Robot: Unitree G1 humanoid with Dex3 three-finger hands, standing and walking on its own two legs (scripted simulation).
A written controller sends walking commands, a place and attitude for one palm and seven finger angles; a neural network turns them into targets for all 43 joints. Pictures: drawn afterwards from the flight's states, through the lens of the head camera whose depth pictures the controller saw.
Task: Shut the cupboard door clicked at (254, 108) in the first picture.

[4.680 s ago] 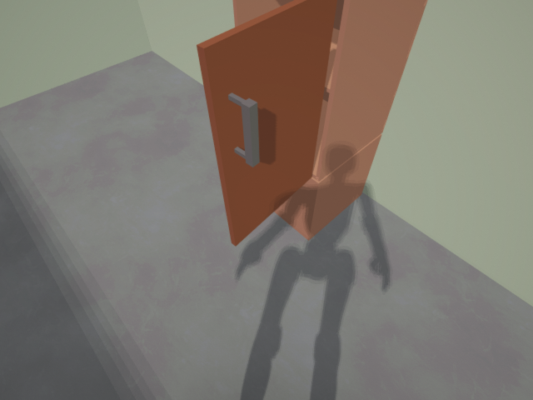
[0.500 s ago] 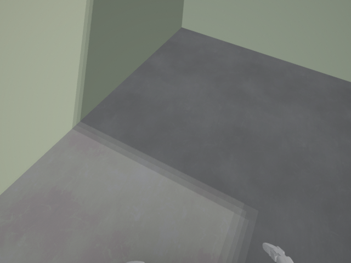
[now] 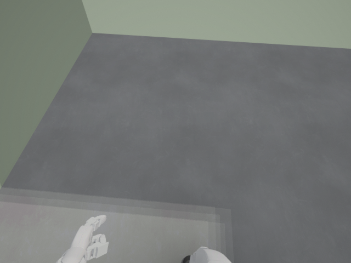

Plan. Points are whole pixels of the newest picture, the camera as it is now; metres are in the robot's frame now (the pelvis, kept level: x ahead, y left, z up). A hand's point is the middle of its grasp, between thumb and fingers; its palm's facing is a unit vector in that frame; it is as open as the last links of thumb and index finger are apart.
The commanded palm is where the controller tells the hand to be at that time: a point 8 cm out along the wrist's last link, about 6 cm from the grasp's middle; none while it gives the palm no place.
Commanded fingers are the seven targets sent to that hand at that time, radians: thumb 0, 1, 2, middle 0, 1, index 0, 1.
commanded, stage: walk around to get in front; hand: left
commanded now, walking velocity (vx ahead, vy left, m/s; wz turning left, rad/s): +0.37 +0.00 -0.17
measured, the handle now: out of the picture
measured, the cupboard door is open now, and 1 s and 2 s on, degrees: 95 95 95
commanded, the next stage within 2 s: walk to a spot facing it in 0.50 s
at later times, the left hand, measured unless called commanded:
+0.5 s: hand (106, 262) +0.14 +0.18 -0.16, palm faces +0.04 -0.99 -0.14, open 7.3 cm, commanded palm none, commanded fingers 0.00 0.90 0.90 -0.20 -0.30 -0.20 -0.30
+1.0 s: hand (126, 128) +0.54 +0.17 -0.13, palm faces +0.01 -0.97 -0.24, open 7.3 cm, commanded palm none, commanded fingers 0.00 0.90 0.90 -0.20 -0.30 -0.20 -0.30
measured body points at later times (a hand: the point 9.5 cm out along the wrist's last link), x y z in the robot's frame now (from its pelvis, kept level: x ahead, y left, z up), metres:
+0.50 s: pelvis +0.25 +0.02 +0.01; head +0.27 +0.03 +0.46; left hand +0.14 +0.23 -0.15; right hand +0.39 -0.22 -0.12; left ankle +0.35 +0.11 -0.72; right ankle +0.07 -0.06 -0.71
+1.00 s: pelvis +0.41 -0.02 +0.02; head +0.45 -0.03 +0.46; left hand +0.54 +0.22 -0.11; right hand +0.34 -0.24 -0.14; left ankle +0.34 +0.09 -0.66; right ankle +0.44 -0.13 -0.72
